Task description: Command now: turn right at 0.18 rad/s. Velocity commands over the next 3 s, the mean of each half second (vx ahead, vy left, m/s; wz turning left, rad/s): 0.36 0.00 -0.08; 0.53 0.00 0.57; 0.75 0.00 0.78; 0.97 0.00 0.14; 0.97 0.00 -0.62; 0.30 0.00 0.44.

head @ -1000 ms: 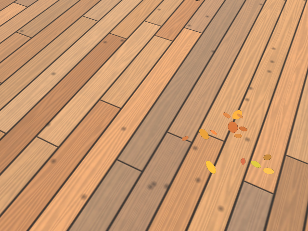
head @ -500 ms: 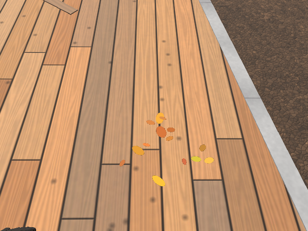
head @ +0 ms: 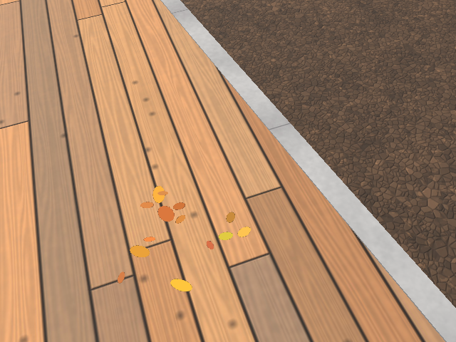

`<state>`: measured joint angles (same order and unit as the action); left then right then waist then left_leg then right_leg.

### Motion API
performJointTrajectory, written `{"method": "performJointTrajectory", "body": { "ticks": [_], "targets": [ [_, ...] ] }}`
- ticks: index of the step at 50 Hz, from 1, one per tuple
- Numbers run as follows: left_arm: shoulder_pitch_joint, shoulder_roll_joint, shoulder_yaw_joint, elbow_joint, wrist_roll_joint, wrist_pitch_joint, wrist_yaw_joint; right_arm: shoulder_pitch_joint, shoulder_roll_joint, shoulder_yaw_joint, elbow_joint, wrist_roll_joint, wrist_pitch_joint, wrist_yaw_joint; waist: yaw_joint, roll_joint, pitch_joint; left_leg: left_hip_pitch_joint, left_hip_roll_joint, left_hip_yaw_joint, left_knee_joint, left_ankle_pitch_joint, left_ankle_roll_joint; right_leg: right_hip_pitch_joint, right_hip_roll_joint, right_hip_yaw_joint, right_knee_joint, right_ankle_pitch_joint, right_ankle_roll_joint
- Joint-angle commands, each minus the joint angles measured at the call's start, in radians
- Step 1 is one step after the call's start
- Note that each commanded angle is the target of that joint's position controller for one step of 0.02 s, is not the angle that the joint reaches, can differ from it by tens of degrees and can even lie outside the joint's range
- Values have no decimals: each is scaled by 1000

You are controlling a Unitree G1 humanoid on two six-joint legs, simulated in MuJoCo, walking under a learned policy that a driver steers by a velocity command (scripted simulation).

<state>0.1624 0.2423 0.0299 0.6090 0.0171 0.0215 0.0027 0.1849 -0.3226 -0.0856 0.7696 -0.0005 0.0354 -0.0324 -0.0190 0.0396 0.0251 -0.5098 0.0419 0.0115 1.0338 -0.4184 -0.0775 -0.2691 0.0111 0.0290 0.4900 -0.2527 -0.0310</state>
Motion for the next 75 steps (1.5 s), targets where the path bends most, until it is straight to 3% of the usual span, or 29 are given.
{"method": "performJointTrajectory", "body": {
  "ticks": [1,7,9,12,13,18,19,22,26,28,30,35,36,42,46,48,49,50,52,53,55,56,59,64,69,70,72,73,75],
  "targets": [
    [-82,104,29,-57,-2,-24,9,2,-34,-3,-56,3,-9,-2,-10,-184,-114,50,15,-28,-76,72,-12,76,-188,122,-119,473,-172],
    [-49,107,26,1,-18,-18,5,-10,-17,18,-64,7,-15,17,5,-182,-87,260,-5,-3,-519,154,33,50,-206,209,-88,315,-185],
    [24,130,34,31,-24,-21,3,85,-60,11,-28,-2,-24,22,11,-133,-118,412,-10,-5,-528,132,84,-53,-129,203,-90,-261,-118],
    [-106,105,33,-35,-54,-58,-5,205,-177,-28,4,6,-62,24,-64,228,69,338,280,-512,-883,-606,323,-367,45,-73,319,-296,4],
    [-164,119,43,-56,-67,-72,-1,189,-160,-22,3,-2,-77,14,-74,229,133,318,365,-649,-948,-547,369,-464,-17,-4,485,-271,-3],
    [-103,62,38,-31,-33,-118,-24,150,-88,-2,-26,24,-113,10,-37,100,8,419,220,-345,-910,-188,260,-469,-74,-28,447,-39,3],
    [-106,66,29,-26,66,-78,-65,152,-112,-11,-7,-34,-101,31,-36,106,4,351,134,-235,-925,-141,244,-358,-36,-87,373,-24,18],
    [-86,73,33,-25,20,-44,-88,141,-122,-24,-8,-22,-94,57,-29,174,15,243,120,-148,-933,-80,231,-123,-10,-125,171,-40,22],
    [175,125,54,63,24,-61,-41,144,-102,-18,9,-15,-88,55,107,0,-6,68,124,-119,-672,-15,224,289,10,-124,16,-17,-13],
    [470,329,92,113,50,-89,-13,24,80,35,-105,-9,-105,48,239,-491,-127,-326,-109,-37,70,-149,188,526,-376,526,-285,-687,-31],
    [251,227,64,63,33,-86,-9,22,-18,9,-103,-1,-98,52,106,-192,-6,-402,-30,-170,239,97,207,327,-402,546,-304,-634,-54],
    [190,114,26,88,14,-124,2,75,-13,5,-32,-31,-48,95,16,-127,74,-238,42,-50,210,261,107,161,-274,29,-320,261,-34],
    [140,93,41,81,-29,-138,19,55,-11,-4,-48,82,-62,65,33,-188,69,-312,62,-135,191,300,107,254,-250,-32,-276,433,-32],
    [92,198,69,78,-17,-94,75,-138,49,25,-161,26,-73,100,49,-95,75,-75,-9,108,-299,478,92,156,-203,-260,-218,739,-5],
    [24,258,98,57,-64,-66,73,95,-78,-29,-134,37,-37,101,-83,-143,-84,209,-101,135,-346,371,181,218,-241,-263,111,1123,5],
    [-6,148,70,36,-63,-81,24,278,-162,-77,-103,47,-22,56,-173,29,-150,578,-100,20,-501,509,277,-13,-120,-234,607,361,42],
    [48,5,33,9,3,-97,-3,240,-215,-77,-130,41,-15,45,-73,271,-158,742,51,-322,-410,673,420,-349,67,-166,1029,-418,73],
    [165,87,32,-40,-20,-130,-19,210,-253,-71,-183,11,-50,61,-26,223,-439,879,246,-892,-687,-62,635,-511,95,130,1148,-400,55],
    [-40,194,54,-83,-55,-162,-19,110,-138,-46,-210,30,-84,63,-12,-56,-122,591,231,-899,-897,-462,482,-587,8,132,914,-206,10],
    [-24,190,52,-61,-30,-153,-7,58,-115,-37,-221,33,-97,63,27,-121,-99,478,184,-816,-874,-355,438,-507,-34,144,830,-154,14],
    [-7,189,62,-45,-8,-140,6,17,-125,-41,-234,21,-105,50,57,-87,-50,307,74,-657,-876,-223,402,-379,-63,151,677,-71,35],
    [17,137,24,-10,83,-75,-5,59,-167,-48,-164,-34,-76,43,53,-87,-45,209,25,-457,-839,-10,352,-288,-100,49,609,-55,64],
    [-38,85,-3,-46,54,-25,-19,99,-145,-38,-159,-26,-53,48,22,3,-25,71,-60,-398,-811,-22,355,-228,-87,-4,485,-4,113],
    [-193,128,2,-85,16,-48,-13,149,-165,-48,-162,-23,-55,66,-70,65,-20,206,-33,-533,-792,-90,334,-260,-36,30,200,62,134],
    [-7,154,17,-27,11,-88,-3,89,-126,-27,-150,-20,-76,64,32,43,-47,122,-12,-527,-655,-78,275,128,-29,15,-12,75,54],
    [135,195,34,8,22,-99,10,82,-80,-9,-145,-17,-88,60,107,-32,-81,22,-65,-450,-465,-56,244,310,-81,66,-39,-38,38],
    [272,360,82,42,58,-103,9,97,14,34,-207,18,-111,54,108,-353,-130,-350,-203,-184,76,-72,185,473,-427,866,-345,-651,-74],
    [218,273,71,32,48,-97,-2,86,-37,30,-177,-3,-97,48,75,-157,-40,-400,-126,-202,189,31,185,409,-421,798,-304,-638,-85],
    [210,181,47,41,25,-101,-13,24,-60,26,-167,-45,-91,73,68,-76,-16,-349,-84,-200,162,138,162,313,-293,482,-260,-417,-44]
  ]
}}
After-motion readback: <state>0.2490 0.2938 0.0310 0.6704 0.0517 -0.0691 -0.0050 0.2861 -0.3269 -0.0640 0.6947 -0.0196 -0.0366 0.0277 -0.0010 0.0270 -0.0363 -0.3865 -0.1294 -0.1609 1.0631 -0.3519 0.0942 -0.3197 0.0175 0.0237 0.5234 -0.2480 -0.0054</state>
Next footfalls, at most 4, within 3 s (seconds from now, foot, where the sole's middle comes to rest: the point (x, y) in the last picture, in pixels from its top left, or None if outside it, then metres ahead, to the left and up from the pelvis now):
0.18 left None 0.03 0.13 -0.78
0.54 right None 0.17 -0.15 -0.78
0.96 left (237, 341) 0.47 0.04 -0.78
1.40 right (266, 259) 0.73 -0.05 -0.78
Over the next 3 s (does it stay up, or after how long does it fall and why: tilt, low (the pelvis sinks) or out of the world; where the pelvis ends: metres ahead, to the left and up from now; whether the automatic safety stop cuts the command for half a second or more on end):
stays up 1.50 0.75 -0.01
